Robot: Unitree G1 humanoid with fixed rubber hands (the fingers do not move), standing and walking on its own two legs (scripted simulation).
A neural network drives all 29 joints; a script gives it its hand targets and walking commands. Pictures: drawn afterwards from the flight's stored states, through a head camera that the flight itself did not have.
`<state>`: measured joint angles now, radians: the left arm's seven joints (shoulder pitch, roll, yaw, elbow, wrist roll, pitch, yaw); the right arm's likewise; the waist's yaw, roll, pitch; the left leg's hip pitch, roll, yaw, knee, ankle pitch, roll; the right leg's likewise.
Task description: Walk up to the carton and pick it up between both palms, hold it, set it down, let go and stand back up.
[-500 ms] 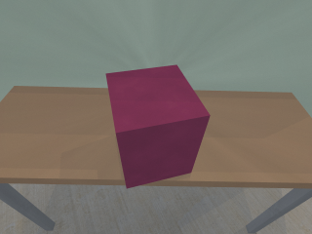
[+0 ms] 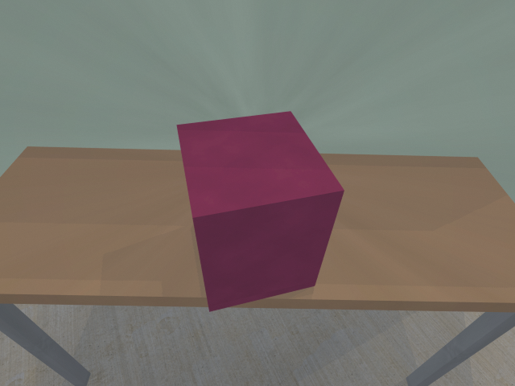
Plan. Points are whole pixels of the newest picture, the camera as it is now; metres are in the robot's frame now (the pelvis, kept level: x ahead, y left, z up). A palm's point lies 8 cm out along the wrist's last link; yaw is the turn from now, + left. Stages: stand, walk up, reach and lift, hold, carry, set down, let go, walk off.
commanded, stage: stand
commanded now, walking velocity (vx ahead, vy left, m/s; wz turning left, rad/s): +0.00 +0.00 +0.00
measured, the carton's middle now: (250, 210) +0.42 +0.03 +0.06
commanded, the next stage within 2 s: none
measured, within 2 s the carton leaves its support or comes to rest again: neither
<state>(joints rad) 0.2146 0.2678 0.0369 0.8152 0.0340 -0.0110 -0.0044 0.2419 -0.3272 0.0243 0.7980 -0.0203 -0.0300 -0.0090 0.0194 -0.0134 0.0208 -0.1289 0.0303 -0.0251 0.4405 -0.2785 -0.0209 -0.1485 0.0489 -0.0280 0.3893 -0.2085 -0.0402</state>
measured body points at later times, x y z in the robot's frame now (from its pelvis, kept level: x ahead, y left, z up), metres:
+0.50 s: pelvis -0.01 +0.00 +0.00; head -0.02 +0.01 +0.45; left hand +0.09 +0.27 -0.13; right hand +0.09 -0.28 -0.11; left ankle -0.02 +0.13 -0.74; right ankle +0.00 -0.10 -0.74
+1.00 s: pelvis -0.02 +0.00 +0.00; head -0.03 +0.01 +0.45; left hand +0.08 +0.26 -0.13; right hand +0.08 -0.29 -0.11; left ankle -0.02 +0.13 -0.74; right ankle +0.00 -0.10 -0.74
